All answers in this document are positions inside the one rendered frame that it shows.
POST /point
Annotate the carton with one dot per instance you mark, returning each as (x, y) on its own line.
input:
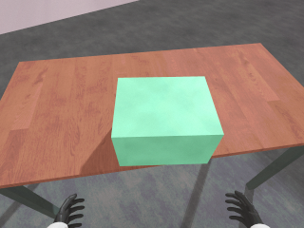
(164, 121)

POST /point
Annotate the right robot hand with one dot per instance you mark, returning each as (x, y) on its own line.
(249, 214)

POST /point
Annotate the table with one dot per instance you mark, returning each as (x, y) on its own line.
(56, 115)

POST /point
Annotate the left robot hand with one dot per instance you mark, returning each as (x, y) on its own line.
(64, 213)

